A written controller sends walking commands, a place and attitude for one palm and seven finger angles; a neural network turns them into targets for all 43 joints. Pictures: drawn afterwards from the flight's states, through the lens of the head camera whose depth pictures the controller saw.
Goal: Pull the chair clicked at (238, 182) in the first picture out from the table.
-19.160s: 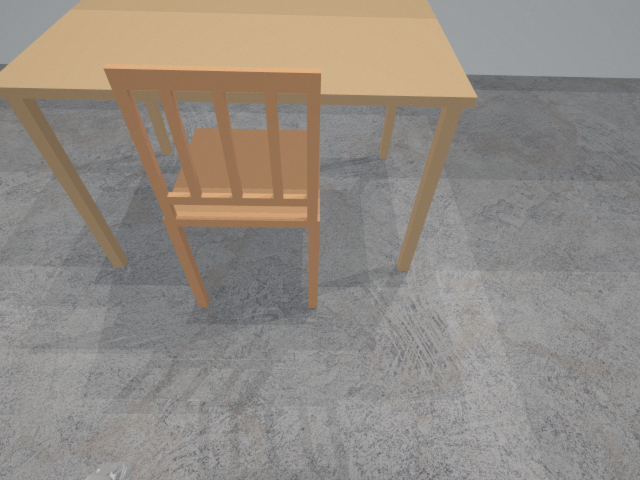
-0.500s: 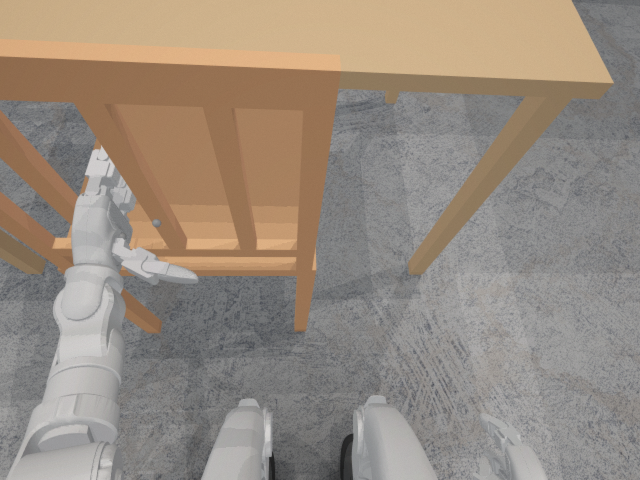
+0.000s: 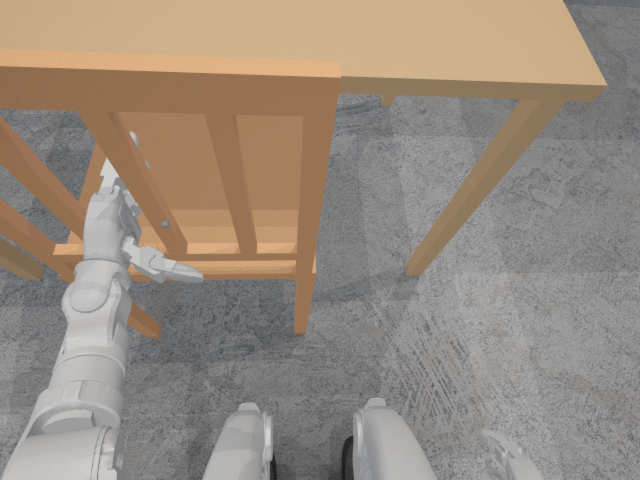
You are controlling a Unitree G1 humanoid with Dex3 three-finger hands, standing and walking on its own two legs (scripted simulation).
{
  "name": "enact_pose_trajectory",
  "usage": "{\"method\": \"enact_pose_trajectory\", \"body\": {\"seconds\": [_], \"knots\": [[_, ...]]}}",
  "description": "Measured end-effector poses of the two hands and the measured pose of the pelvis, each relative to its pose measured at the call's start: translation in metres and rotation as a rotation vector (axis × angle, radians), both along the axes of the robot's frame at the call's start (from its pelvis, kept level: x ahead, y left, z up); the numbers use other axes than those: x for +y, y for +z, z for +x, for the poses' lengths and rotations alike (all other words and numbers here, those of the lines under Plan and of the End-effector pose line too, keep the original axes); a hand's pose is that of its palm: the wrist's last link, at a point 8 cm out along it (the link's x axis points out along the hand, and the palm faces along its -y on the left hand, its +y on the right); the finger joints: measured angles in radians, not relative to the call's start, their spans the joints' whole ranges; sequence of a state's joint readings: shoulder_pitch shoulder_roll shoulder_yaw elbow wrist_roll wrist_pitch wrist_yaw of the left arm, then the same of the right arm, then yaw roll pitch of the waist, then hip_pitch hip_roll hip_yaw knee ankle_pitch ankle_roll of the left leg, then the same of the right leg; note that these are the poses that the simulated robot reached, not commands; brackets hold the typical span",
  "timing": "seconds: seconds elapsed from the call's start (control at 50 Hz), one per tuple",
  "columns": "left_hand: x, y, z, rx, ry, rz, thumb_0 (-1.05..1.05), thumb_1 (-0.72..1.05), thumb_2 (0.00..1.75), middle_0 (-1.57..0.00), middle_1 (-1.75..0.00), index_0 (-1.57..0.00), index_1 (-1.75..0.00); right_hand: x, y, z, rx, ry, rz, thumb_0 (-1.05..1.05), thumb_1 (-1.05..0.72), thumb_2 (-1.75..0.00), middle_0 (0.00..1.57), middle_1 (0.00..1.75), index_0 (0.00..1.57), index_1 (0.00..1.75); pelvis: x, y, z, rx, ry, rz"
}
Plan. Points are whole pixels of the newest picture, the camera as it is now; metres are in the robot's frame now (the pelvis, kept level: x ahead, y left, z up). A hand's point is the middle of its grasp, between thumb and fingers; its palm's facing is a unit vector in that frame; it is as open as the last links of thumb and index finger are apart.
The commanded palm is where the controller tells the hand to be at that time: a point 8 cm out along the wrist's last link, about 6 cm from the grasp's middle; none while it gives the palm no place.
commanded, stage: hook a spindle and tug to test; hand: left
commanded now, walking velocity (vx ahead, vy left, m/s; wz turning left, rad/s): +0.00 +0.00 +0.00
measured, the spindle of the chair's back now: (148, 196) +0.44 +0.21 +0.04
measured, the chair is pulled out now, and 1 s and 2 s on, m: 0.00 0.00 0.04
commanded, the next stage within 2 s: step backward, pulling the chair out in 1.52 s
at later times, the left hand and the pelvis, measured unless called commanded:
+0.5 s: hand (170, 227) +0.41 +0.18 +0.02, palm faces +0.03 -1.00 -0.03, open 13.6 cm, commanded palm +0.39 +0.23 +0.02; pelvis +0.00 -0.01 +0.00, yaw +0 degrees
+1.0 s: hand (169, 225) +0.41 +0.19 +0.01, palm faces +0.03 -1.00 -0.02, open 5.3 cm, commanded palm +0.38 +0.23 +0.02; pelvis +0.00 +0.00 +0.00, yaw +0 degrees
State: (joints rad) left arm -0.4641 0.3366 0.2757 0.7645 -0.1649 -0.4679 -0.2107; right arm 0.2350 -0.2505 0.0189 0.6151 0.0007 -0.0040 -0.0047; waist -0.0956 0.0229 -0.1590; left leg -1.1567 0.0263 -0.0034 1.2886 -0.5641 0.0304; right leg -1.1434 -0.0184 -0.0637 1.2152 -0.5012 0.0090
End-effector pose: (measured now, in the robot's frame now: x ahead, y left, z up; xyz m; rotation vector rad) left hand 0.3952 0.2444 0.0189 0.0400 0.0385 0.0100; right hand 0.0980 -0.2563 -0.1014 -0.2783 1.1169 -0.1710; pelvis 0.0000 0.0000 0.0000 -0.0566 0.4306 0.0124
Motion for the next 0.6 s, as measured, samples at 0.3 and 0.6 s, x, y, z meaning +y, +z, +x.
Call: {"method": "enact_pose_trajectory", "body": {"seconds": [0.3, 0.6], "knots": [[-0.009, 0.000, -0.002, -0.017, 0.019, -0.003, -0.01, -0.50, 0.30, -0.17, -0.42, -0.17, -0.42, -0.004, -0.002, 0.008, -0.004, 0.008, 0.007, 0.01, -0.90, -0.90, 0.21, 0.30, 0.20, 0.30, -0.006, 0.000, 0.002, 0.003, 0.000, 0.007], [-0.006, 0.000, -0.005, -0.013, 0.021, -0.012, -0.01, -0.15, 0.45, -0.42, -1.19, -0.41, -1.19, -0.010, -0.001, 0.007, -0.011, 0.003, -0.003, 0.01, -0.90, -0.90, 0.20, 0.30, 0.20, 0.30, -0.009, 0.000, 0.002, 0.001, 0.000, 0.006]]}}
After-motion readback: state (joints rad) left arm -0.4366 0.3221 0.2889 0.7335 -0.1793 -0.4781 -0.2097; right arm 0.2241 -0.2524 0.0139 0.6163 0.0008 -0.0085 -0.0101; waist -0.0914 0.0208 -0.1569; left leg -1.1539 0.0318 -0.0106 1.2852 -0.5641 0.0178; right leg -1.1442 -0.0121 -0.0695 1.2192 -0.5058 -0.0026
